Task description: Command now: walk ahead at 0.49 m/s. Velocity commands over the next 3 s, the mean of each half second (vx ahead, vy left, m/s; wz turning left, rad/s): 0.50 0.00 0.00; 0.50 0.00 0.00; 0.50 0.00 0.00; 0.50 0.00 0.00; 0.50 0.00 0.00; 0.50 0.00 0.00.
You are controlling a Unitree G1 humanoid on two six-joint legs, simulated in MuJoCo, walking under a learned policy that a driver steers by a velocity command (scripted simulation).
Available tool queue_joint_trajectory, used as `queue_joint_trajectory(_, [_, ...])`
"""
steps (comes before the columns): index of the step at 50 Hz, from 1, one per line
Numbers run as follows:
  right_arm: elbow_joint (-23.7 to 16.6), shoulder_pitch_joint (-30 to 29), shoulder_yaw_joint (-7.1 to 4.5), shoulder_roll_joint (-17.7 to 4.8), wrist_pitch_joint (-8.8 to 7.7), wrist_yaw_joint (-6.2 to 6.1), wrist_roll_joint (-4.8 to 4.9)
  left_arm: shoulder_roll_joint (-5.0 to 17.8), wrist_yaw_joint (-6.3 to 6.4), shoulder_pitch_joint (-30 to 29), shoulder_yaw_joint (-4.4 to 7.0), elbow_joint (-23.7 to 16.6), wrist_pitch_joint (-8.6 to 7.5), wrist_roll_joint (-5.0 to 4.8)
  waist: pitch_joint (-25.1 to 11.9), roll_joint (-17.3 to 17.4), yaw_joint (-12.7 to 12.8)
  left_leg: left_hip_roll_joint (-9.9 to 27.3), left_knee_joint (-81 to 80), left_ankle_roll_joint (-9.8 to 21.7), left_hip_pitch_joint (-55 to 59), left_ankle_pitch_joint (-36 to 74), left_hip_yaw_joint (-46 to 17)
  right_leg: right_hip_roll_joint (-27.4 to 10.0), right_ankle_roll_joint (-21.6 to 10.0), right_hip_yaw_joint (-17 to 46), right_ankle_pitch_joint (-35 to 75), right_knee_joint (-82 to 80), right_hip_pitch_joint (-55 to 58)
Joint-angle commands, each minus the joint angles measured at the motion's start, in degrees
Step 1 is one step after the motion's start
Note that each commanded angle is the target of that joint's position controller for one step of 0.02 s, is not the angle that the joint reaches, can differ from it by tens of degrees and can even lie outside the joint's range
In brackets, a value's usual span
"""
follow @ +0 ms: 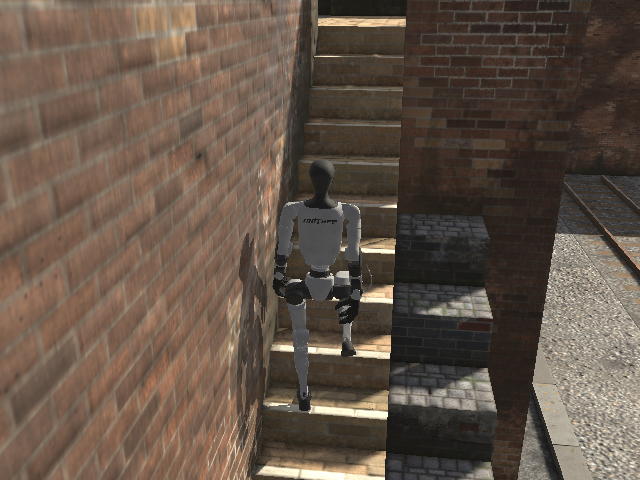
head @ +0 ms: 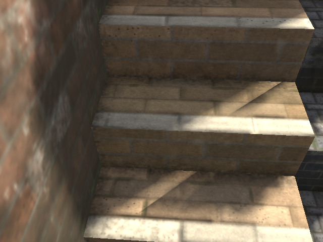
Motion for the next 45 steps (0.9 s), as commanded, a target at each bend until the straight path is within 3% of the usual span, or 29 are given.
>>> queue_joint_trajectory(1, [0.26,5.51,0.45,-1.94,-0.3,0.5,-0.13,3.87,0.61,-7.4,0.81,-7.24,-0.34,0.41,6.12,2.63,0.78,19.72,-16.57,10.99,20.04,1.05,-23.58,-3.85,-0.95,2.36,-4.09,2.1,-23.44])
queue_joint_trajectory(4, [0.45,9.36,-0.2,-4.88,0.65,0.57,-1.76,2.55,0.49,-14.97,-0.36,-10.75,0.57,-0.32,4.53,2.7,-1.17,18.41,-19.9,9.4,12.21,4.98,-19.51,-7.54,0.05,-1.69,-1.28,-13.05,-17.74])
queue_joint_trajectory(7, [-1.09,8.23,-0.56,-6.94,0.78,2.42,1.24,0.21,-1.94,-23.6,-2.5,-11.16,-0.52,0.56,7.73,7.45,-2.32,20.84,-33.09,10.58,-1.15,6.17,-16.52,-2.57,-0.48,-10.22,-30.33,-22.48,5.71])
queue_joint_trajectory(9, [-0.42,5.63,-0.74,-9.61,-0.23,2.38,0.17,0.94,-1.95,-16.6,-3.13,-9.39,-1.61,0.74,5.73,7.29,2.23,22.15,-27.2,9.89,16.16,42.59,-12.1,-1.75,-4.24,-7.7,-22.61,-28.1,1.55])
queue_joint_trajectory(10, [-2.17,5.14,-2.58,-14.83,-1.33,1.3,1.89,0.25,-2.74,-14.09,-3.89,-8.74,-2.14,0.75,-0.23,9.41,3.87,19.51,-22.08,9.95,22.58,65.17,-8.19,2.19,-4.1,-11.87,-25.74,-33.38,7.45])
queue_joint_trajectory(12, [0.04,6.44,-3.59,-17.93,-2.44,1.11,0.2,2.54,-3.6,-10.15,-3.65,-7.76,-2.56,-0.31,-6.58,15.46,7.18,19.05,-13.54,10.06,25.96,98.42,-5.66,5.31,-3.91,-11.77,-16.9,-43.99,22.69])
queue_joint_trajectory(13, [2.1,10.23,-3.76,-17.27,-2.92,1.58,-1.38,5.91,-3.36,-9.54,-3.04,-6.91,-2.05,-1.35,-7.42,12.46,6.22,17.09,-9.42,9.47,19.35,108.16,-4.2,5.92,-5.27,-10.69,-5.69,-45.51,31.4])
queue_joint_trajectory(15, [2.58,8.54,-3.8,-14.2,-2.04,3.06,-1.46,12.35,-2.65,4.7,-0.93,-2.56,-1.22,-0.38,-12.65,-1.04,10.3,13.51,9.46,6.33,-1.47,79.97,-4.8,-1.49,-10.78,10.69,14.61,-63.41,54.52])
queue_joint_trajectory(16, [-9.07,-6.7,-2.94,-7.37,-3.69,-6.47,6.97,11.96,-1.6,12.5,2.24,-1.97,-1.57,5.68,-9.7,-18.55,12.55,4.48,39.57,3.93,-17.19,30.81,1.38,-12.03,-14.92,29.92,-1.33,-71.55,62.79])
queue_joint_trajectory(17, [-13.29,-16.49,-3.87,-9.59,-3.53,-10.16,4.23,11.89,-1.16,16.33,4.1,1.29,-2.43,4.15,-10.63,-10.46,14.4,2.76,69.67,3.18,-21.91,16.33,-9.69,-11.38,-14.42,36.77,2.48,-84.31,60.76])
queue_joint_trajectory(18, [-1.07,0.34,-4.09,-6.16,-0.46,-2.79,2.58,14.83,-2.21,14.27,1.52,2.26,-1.79,-0.27,-2.51,-19.98,10.63,-4.51,85.99,3.7,-34.24,26.37,-29.82,-8.69,-9.66,43.28,-7.33,-91.69,48.32])
queue_joint_trajectory(19, [-18.8,-16.73,-4.04,-4.68,-0.73,-10.93,1.38,12.67,-1.67,8.65,5.74,3.34,-4.04,0.37,3.78,-0.53,5.22,-0.89,96.42,2.09,-39.73,16.01,-16.72,-12.14,-5.94,27.66,-14.0,-91.93,56.63])
queue_joint_trajectory(20, [-22.92,-20.01,-2.39,-3.78,-0.59,-13.32,0.98,9.69,-1.83,10.53,4.28,5.3,-6.17,0.09,7.01,-1.23,5.1,0.32,95.73,1.97,-43.56,13.74,-16.83,-10.67,-2.57,26.26,-12.77,-89.96,56.14])
queue_joint_trajectory(21, [-9.37,-6.29,-3.36,-6.57,0.82,-5.45,2.42,5.65,-4.36,3.06,1.4,3.11,-5.01,-1.38,10.49,-0.37,4.02,-5.35,89.11,5.47,-48.34,20.82,-30.78,-7.62,-3.6,27.65,17.04,-88.27,45.12])
queue_joint_trajectory(24, [-8.91,-1.14,-3.58,-7.6,0.5,-1.73,1.73,3.27,-5.32,3.12,0.72,4.84,-4.82,2.29,5.53,3.47,-2.85,-2.27,82.53,6.71,-52.15,22.42,-22.41,-4.53,2.67,7.19,23.3,-91.15,49.39])
queue_joint_trajectory(25, [-19.11,-16.4,-1.39,-1.32,2.18,-10.16,2.1,2.72,-2.49,16.58,2.4,10.65,-9.67,-0.29,8.95,3.33,0.91,-2.3,85.48,0.42,-44.77,19.69,-16.58,-8.64,4.9,5.94,14.18,-93.79,53.39])
queue_joint_trajectory(26, [-20.66,-19.93,-0.4,0.71,2.4,-14.08,4.13,4.23,-2.08,20.51,2.66,13.63,-11.6,-0.34,11.47,-0.46,2.68,-3.46,94.05,-0.21,-51.86,15.12,-13.28,-8.59,5.32,5.17,15.9,-97.91,55.7])
queue_joint_trajectory(28, [-23.65,-23.12,-0.05,-0.64,2.85,-16.97,5.49,4.98,-2.64,20.12,2.88,13.73,-13.06,-0.46,14.77,-3.72,3.06,-3.37,102.43,0.45,-57.75,9.36,-11.41,-7.88,3.62,4.07,11.16,-102.24,57.29])
queue_joint_trajectory(33, [-31.35,-31.29,0.86,-1.91,5.13,-15.03,5.19,5.62,-1.76,25.27,2.79,14.13,-11.7,-1.11,14.06,-2.23,3.29,0.15,86.59,1.5,-53.57,7.96,-1.58,-4.89,4.81,-2.78,21.63,-109.13,61.3])
queue_joint_trajectory(35, [-35.45,-33.56,1.36,-2.66,7.09,-14.99,4.92,10.41,0.11,25.88,4.33,13.88,-11.89,-1.62,13.42,-7.46,1.37,6.09,70.05,2.15,-46.89,2.62,4.42,-9.91,1.54,-4.05,41.8,-118.45,65.04])
queue_joint_trajectory(36, [-38.99,-34.32,2.88,-3.25,12.08,-6.94,4.2,4.32,-7.12,27.54,0.04,14.45,-6.36,6.88,-1.33,-5.71,-4.78,0.05,59.18,5.34,-41.83,-15.16,-0.13,-10.4,-10.92,0.17,73.72,-105.84,54.69])
queue_joint_trajectory(37, [-39.18,-34.71,2.67,-3.51,14.86,-3.46,2.24,10.06,-9.85,28.94,1.21,15.75,-5.7,7.43,0.81,-16.05,-4.78,-0.42,51.89,3.37,-40.92,-14.75,3.42,-16.94,-18.47,1.7,98.87,-108.72,60.2])
queue_joint_trajectory(38, [-37.39,-34.58,2.0,-5.72,15.25,-2.6,2.52,12.16,-10.93,32.85,1.7,16.79,-6.05,6.86,-0.48,-15.53,-3.06,-3.71,50.32,3.09,-42.82,-13.06,5.69,-16.79,-20.59,0.12,123.56,-107.03,66.43])
queue_joint_trajectory(39, [-35.49,-21.78,3.09,-2.79,15.07,-2.7,1.7,19.28,-10.75,27.88,3.93,15.13,-6.48,4.59,-5.66,-20.57,-8.3,-2.51,37.03,1.78,-39.37,-5.48,0.22,-22.67,-21.71,-0.57,144.87,-100.84,83.46])
queue_joint_trajectory(40, [-34.57,-25.64,1.91,-5.38,13.99,-3.93,1.53,18.46,-9.73,32.16,4.37,15.68,-6.61,1.36,-9.38,-13.3,-4.61,-6.25,30.29,1.0,-36.55,-7.0,6.33,-20.11,-20.58,-4.23,151.72,-96.21,90.0])
queue_joint_trajectory(42, [-25.4,-6.02,-1.48,-11.48,14.74,-4.65,2.59,13.67,-10.29,30.34,3.98,15.02,-4.96,3.78,-15.1,-6.12,-10.4,-5.82,23.46,7.02,-2.16,3.05,-7.44,-14.9,-15.3,-1.88,133.2,-77.22,66.89])
queue_joint_trajectory(43, [-18.69,4.98,-2.22,-13.29,14.29,-4.65,1.62,6.55,-11.07,26.65,1.98,13.79,-3.1,5.35,-15.06,8.19,-12.38,4.13,7.12,15.58,15.63,7.99,-32.01,-3.99,-8.55,2.59,64.56,-58.73,42.5])
queue_joint_trajectory(44, [-18.82,8.88,-2.13,-10.74,13.49,-3.31,0.35,8.94,-12.53,21.85,4.0,15.42,-1.17,0.36,-11.24,9.07,-12.98,12.19,-6.24,19.0,7.49,-19.0,-54.49,4.38,-4.15,11.29,32.61,-30.2,31.72])
queue_joint_trajectory(45, [-16.1,6.56,-1.67,-7.82,10.11,-2.32,1.27,5.8,-9.92,16.41,4.13,13.55,-0.7,-0.67,-0.24,6.44,-9.75,12.48,-6.34,16.1,4.13,-23.95,-53.12,6.39,-4.85,17.99,32.38,-19.11,17.49])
